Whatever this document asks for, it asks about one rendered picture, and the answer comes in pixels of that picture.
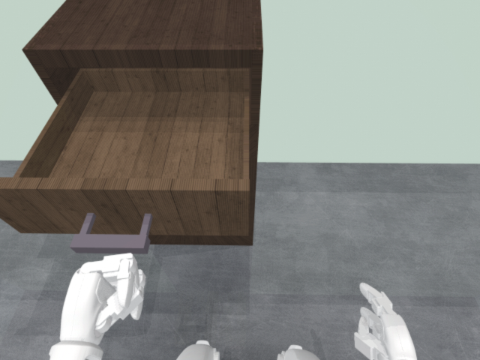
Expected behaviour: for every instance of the left robot hand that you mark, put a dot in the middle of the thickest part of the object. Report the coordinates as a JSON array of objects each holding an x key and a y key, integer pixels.
[{"x": 115, "y": 280}]

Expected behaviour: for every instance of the cabinet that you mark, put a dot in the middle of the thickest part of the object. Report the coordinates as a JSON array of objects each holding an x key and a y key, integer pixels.
[{"x": 157, "y": 34}]

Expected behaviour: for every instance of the drawer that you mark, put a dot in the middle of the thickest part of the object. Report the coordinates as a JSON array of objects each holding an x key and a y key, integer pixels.
[{"x": 125, "y": 142}]

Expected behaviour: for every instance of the robot left forearm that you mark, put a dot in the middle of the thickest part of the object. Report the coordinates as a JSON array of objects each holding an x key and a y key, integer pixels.
[{"x": 75, "y": 350}]

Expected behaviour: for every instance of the handle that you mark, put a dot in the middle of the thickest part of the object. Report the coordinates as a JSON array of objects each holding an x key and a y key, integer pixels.
[{"x": 86, "y": 243}]

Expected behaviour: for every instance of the right robot hand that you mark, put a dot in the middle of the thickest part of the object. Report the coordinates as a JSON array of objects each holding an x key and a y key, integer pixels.
[{"x": 390, "y": 339}]

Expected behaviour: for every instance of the robot left thigh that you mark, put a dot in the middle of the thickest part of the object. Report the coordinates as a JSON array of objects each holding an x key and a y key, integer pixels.
[{"x": 199, "y": 352}]

